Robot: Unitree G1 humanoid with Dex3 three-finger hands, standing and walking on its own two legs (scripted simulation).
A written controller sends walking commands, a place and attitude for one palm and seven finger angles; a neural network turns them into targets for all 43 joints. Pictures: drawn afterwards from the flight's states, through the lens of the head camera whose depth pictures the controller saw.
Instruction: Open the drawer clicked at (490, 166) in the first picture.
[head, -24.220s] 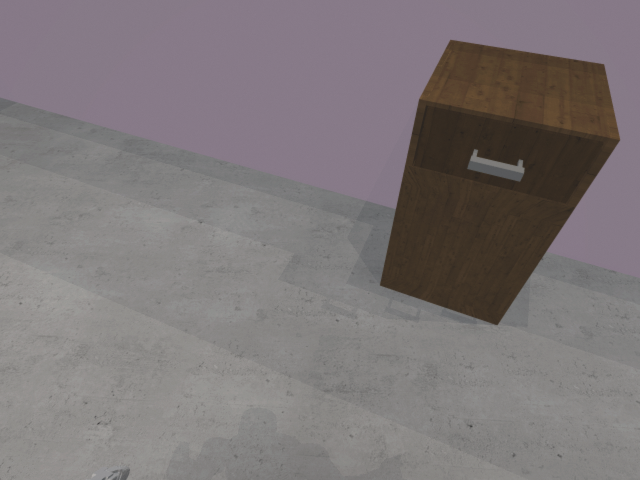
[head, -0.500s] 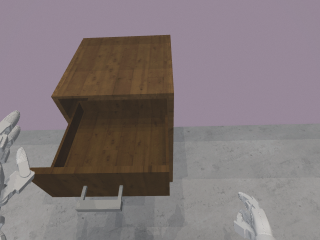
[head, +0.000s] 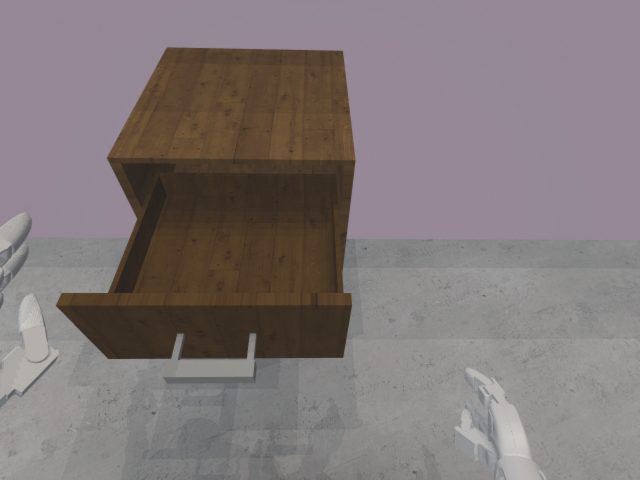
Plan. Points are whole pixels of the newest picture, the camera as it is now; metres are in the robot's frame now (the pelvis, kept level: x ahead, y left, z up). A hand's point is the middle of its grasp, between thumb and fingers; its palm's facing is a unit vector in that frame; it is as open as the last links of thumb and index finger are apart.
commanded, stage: step back with the hand held close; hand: left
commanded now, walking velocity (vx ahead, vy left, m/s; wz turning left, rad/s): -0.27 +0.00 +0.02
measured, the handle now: (213, 356) +0.30 +0.18 -0.09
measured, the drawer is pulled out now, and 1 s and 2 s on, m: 0.30 0.30 0.30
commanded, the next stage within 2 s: stop stepping back and stand still in 0.78 s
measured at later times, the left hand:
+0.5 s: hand (97, 403) +0.15 +0.19 +0.16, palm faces +0.24 -0.83 -0.50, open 7.4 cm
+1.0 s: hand out of the picture +0.00 +0.12 +0.17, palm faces +0.25 -0.83 -0.50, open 7.4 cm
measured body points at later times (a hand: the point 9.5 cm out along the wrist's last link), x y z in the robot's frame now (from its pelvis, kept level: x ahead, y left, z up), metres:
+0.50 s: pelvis -0.08 -0.03 +0.00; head -0.01 -0.02 +0.44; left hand +0.13 +0.23 +0.19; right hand +0.11 -0.25 -0.09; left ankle +0.03 +0.10 -0.73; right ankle -0.19 -0.13 -0.73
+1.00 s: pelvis -0.20 -0.10 +0.01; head -0.14 -0.08 +0.45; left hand -0.02 +0.16 +0.20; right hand +0.00 -0.31 -0.07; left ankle -0.17 +0.02 -0.73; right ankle -0.22 -0.20 -0.70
